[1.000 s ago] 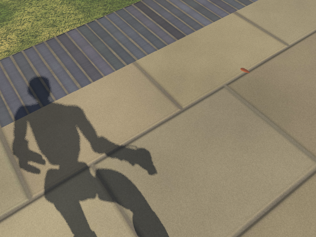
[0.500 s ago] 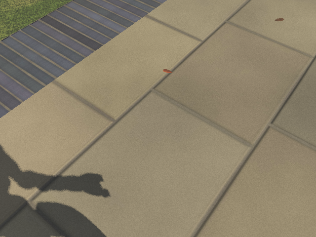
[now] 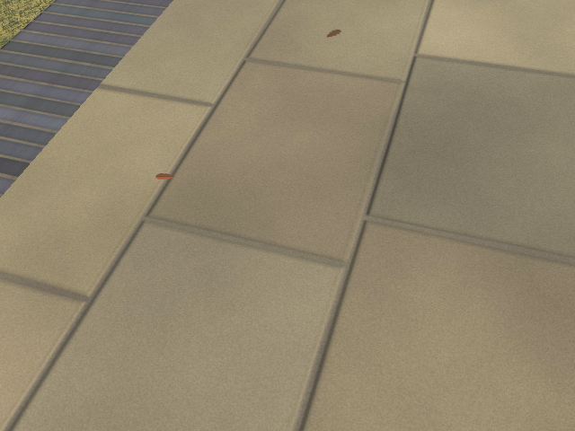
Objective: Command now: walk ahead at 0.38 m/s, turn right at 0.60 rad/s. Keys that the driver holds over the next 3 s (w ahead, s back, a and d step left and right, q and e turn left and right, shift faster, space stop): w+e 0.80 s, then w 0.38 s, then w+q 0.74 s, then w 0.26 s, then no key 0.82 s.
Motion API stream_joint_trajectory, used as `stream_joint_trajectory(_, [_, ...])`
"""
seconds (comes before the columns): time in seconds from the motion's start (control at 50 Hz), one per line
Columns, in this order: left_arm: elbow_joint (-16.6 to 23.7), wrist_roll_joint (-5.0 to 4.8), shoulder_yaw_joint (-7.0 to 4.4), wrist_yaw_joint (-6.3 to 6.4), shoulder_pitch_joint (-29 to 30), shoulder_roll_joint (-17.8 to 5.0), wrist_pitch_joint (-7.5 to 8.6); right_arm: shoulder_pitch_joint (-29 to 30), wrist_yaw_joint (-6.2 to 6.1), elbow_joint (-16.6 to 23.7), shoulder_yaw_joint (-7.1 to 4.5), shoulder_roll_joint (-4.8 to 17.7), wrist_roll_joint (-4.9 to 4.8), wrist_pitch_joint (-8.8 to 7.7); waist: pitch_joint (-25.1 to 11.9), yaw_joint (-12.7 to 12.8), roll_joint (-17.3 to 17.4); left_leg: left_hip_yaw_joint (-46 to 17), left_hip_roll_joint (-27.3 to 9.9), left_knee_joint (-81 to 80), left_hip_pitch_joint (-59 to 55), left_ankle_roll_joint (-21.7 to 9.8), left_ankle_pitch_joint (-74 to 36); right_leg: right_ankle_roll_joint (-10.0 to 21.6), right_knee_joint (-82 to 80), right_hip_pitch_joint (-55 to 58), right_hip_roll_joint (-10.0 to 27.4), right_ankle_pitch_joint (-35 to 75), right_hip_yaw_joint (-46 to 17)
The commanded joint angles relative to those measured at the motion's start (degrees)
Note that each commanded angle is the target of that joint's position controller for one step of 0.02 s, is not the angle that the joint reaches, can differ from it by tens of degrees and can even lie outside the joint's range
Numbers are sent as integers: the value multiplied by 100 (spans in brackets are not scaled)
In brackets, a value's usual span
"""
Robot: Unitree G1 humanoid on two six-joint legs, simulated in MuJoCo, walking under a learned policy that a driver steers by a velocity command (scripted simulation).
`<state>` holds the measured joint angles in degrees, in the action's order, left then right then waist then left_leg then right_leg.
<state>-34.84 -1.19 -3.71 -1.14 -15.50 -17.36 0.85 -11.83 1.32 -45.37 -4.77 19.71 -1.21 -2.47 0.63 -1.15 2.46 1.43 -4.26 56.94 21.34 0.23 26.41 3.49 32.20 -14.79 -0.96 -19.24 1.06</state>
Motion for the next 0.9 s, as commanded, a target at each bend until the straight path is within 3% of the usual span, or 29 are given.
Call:
stream_joint_trajectory(0.02, [235,25,-208,25,-575,-813,258,875,81,738,-110,684,56,-403,297,367,-897,-483,-147,652,2981,-132,-665,1272,-2090,1933,1673,-284,-2869])
stream_joint_trajectory(0.04, [261,37,-178,61,-441,-788,245,851,88,708,-127,697,150,-423,327,268,-895,-467,-158,278,2696,-69,-1003,1157,-2118,1727,1480,380,-2505])
stream_joint_trajectory(0.06, [287,66,-169,105,-421,-807,245,848,106,677,-121,635,173,-425,264,220,-906,-397,-76,75,2449,8,-1325,1098,-2153,1594,1347,915,-2277])
stream_joint_trajectory(0.1, [231,64,-200,189,-497,-904,252,965,110,667,-59,437,176,-399,195,222,-774,-292,97,-526,2226,178,-1847,1052,-2160,1454,1194,1642,-1897])
stream_joint_trajectory(0.16, [68,25,-233,280,-665,-980,231,1445,109,787,58,178,142,-377,297,363,-803,-250,345,-1762,1701,314,-2637,869,-2107,984,933,1744,-1526])
stream_joint_trajectory(0.2, [-77,-12,-263,302,-862,-1036,223,1805,142,918,99,128,99,-385,383,499,-859,-237,451,-2242,1398,315,-2916,805,-2103,766,938,1640,-1563])
stream_joint_trajectory(0.26, [-256,-73,-285,314,-995,-1029,214,1973,177,1043,78,236,61,-428,450,495,-869,-432,464,-2704,1129,190,-3050,710,-1927,879,1107,1591,-1864])
stream_joint_trajectory(0.32, [-335,-51,-324,339,-919,-1037,145,1652,168,996,-12,444,59,-484,340,307,-1059,-440,481,-2846,691,-8,-2563,573,-1527,1236,1266,2297,-2092])
stream_joint_trajectory(0.34, [-322,-23,-322,331,-859,-1019,116,1305,135,931,-84,570,63,-500,113,135,-1157,-301,591,-2883,166,-119,-2302,499,-1122,1272,1177,3112,-2075])
stream_joint_trajectory(0.36, [-285,12,-270,310,-765,-897,93,629,80,785,-189,736,71,-504,-387,-224,-1120,-185,592,-3037,-851,-290,-2410,327,-259,1126,855,3756,-1861])
stream_joint_trajectory(0.38, [-127,92,-159,284,-648,-644,79,-346,28,698,-252,950,164,-492,-1330,-668,-889,-830,-105,-2745,-2624,-635,-2122,122,1214,265,505,3043,-1729])
stream_joint_trajectory(0.4, [-5,5,36,263,-1537,74,129,-1002,11,534,-352,1400,251,-433,-2462,-294,1035,-3653,-1709,-3105,-4870,-1573,-738,-305,3487,-1868,-392,-522,-1269])
stream_joint_trajectory(0.42, [-94,-165,-10,271,-1616,-421,168,-882,57,553,-227,901,151,-430,-2413,-298,1344,-4895,-1972,-3945,-4694,-1628,347,-352,4388,-2544,-190,-1370,-1390])
stream_joint_trajectory(0.44, [-74,-217,-141,260,-971,-878,163,-500,6,607,-128,523,100,-385,-1353,-383,824,-3920,-1754,-4093,-3826,-1375,568,-362,4572,-2882,135,-918,-1217])
stream_joint_trajectory(0.46, [2,-135,-150,270,-534,-955,153,-210,-37,613,-87,389,122,-329,-775,-322,342,-3057,-1557,-4111,-2974,-1218,-74,-346,4420,-2758,405,-503,-948])
stream_joint_trajectory(0.48, [73,-31,-157,255,-231,-884,157,-47,-56,551,-55,278,161,-300,-348,-221,164,-2465,-1335,-4242,-2199,-1168,-752,-322,4135,-2573,584,-276,-883])
stream_joint_trajectory(0.5, [87,-31,-167,224,-236,-787,126,53,-79,517,-23,201,223,-322,-201,-53,272,-2012,-1171,-4393,-1717,-1120,-1138,-286,3937,-2277,746,-120,-900])
stream_joint_trajectory(0.54, [91,-79,-110,184,-308,-501,40,136,-95,436,-43,207,173,-387,-49,79,356,-1462,-1112,-4709,-1297,-1186,-1469,-274,3636,-2071,862,-88,-790])
stream_joint_trajectory(0.58, [215,-44,-51,176,-68,-336,-15,145,-95,333,-93,354,122,-443,173,107,224,-1074,-1215,-4953,-1131,-1292,-1813,-328,3197,-2292,948,61,-739])
stream_joint_trajectory(0.62, [272,5,-25,143,101,-311,-5,113,-96,270,-141,511,129,-450,189,84,110,-679,-1241,-5048,-1270,-1332,-2147,-389,2770,-2454,978,626,-707])
stream_joint_trajectory(0.7, [358,-9,25,-13,734,-231,93,71,-102,205,-148,644,102,-375,315,-134,-10,321,-925,-4977,-1454,-1046,-2683,-337,1396,-2155,829,1857,-319])
stream_joint_trajectory(0.78, [607,-39,12,-151,1334,-273,97,-312,-90,64,-213,894,-17,-235,479,-317,1,648,-1111,-4780,-2141,-848,-2993,-130,567,-2085,667,1736,8])
stream_joint_trajectory(0.82, [669,8,-77,-174,1234,-434,84,-402,-103,30,-257,1057,-88,-148,300,-145,96,803,-1180,-4167,-2463,-759,-4579,85,385,-1661,355,1138,250])
stream_joint_trajectory(0.84, [608,36,-172,-163,833,-584,70,-417,-111,18,-266,1125,-116,-101,7,143,145,909,-1151,-3459,-2494,-698,-5494,232,289,-1045,110,892,388])
stream_joint_trajectory(0.86, [365,25,-332,-120,-68,-821,50,-380,-124,18,-217,1037,-122,-62,-453,675,54,1104,-992,-2333,-2127,-556,-5910,425,-26,225,-179,1142,497])
stream_joint_trajectory(0.88, [88,-7,-511,-18,-1091,-1201,-5,-486,-144,71,-81,745,17,-87,-994,1114,-342,1135,-783,-759,-898,-329,-4654,649,12,1970,133,1323,-182])
stream_joint_trajectory(0.9, [104,-38,-586,34,-962,-1922,28,-1084,-79,388,199,-78,224,-196,-1541,369,-2006,856,269,1431,1503,57,329,1651,-585,3594,1771,166,-3489])
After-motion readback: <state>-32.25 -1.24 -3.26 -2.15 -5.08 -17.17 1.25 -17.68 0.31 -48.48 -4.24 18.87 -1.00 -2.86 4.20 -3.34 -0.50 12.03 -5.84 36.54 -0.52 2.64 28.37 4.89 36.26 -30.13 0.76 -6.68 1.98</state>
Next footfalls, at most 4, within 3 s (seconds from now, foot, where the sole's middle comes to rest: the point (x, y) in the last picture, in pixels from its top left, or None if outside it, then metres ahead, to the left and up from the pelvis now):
0.38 left None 0.39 0.08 -0.77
0.88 right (443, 400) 0.54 -0.29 -0.77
1.40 left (404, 263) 0.93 -0.26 -0.77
1.90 right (491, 204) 1.12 -0.55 -0.77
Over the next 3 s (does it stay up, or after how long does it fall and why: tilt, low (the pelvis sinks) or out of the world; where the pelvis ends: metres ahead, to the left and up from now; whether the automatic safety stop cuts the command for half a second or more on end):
stays up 1.34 -0.44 0.00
